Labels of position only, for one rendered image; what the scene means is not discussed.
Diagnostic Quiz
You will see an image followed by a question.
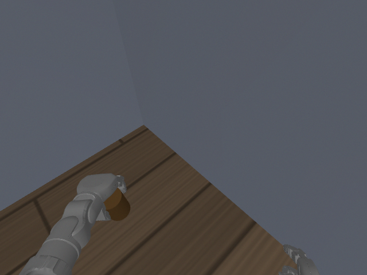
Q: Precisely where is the left robot hand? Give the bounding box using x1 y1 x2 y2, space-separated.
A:
77 173 127 221

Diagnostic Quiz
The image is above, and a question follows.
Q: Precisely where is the left robot arm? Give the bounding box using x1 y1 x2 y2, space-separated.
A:
19 191 103 275

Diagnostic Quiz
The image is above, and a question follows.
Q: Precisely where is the can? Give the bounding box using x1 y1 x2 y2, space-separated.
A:
104 188 130 221

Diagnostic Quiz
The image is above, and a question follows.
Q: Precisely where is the right robot hand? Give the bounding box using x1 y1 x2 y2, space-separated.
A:
279 244 320 275

